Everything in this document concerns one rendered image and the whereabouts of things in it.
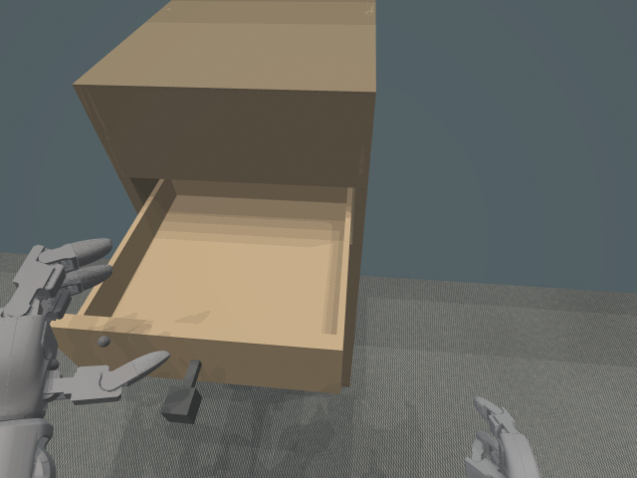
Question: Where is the robot right hand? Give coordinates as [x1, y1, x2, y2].
[465, 396, 542, 478]

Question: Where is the handle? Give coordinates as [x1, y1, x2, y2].
[160, 359, 202, 424]

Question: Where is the drawer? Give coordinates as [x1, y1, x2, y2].
[50, 179, 353, 394]

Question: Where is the robot left forearm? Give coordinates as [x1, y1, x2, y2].
[0, 418, 56, 478]

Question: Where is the cabinet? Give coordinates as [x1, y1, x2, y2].
[73, 0, 376, 387]

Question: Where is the robot left hand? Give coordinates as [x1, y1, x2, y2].
[0, 238, 170, 421]

